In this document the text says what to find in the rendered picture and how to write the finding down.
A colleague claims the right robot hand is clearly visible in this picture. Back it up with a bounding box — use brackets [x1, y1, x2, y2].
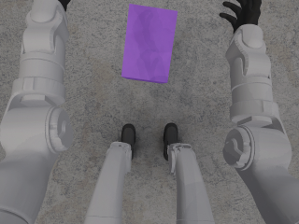
[219, 0, 262, 34]

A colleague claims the left robot upper arm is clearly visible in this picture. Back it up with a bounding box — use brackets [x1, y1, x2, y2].
[0, 105, 74, 224]

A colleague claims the left robot hand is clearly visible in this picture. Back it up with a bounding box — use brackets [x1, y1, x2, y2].
[58, 0, 71, 12]

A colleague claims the right robot foot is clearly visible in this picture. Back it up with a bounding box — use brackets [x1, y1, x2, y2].
[163, 122, 178, 161]

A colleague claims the carton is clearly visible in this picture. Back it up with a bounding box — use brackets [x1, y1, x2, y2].
[121, 4, 178, 84]

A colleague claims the left robot thigh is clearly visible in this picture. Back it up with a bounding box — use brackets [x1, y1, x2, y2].
[83, 146, 132, 224]

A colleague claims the right robot upper arm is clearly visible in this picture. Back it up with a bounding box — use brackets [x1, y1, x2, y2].
[222, 125, 299, 224]

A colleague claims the right robot forearm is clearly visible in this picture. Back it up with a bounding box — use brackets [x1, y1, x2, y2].
[225, 23, 292, 158]

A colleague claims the left robot forearm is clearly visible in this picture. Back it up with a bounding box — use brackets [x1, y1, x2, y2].
[0, 0, 69, 147]

